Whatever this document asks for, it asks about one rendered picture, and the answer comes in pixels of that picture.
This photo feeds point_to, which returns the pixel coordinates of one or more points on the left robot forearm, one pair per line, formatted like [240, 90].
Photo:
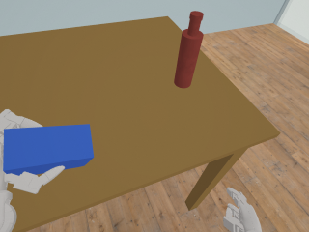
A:
[8, 215]

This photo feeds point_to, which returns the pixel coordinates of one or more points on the sponge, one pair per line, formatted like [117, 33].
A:
[38, 149]

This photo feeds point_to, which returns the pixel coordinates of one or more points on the right robot hand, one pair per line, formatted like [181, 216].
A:
[240, 219]

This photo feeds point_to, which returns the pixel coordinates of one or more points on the table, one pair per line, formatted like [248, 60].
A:
[119, 78]

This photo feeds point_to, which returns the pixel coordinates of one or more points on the left robot hand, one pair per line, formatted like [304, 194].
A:
[26, 181]

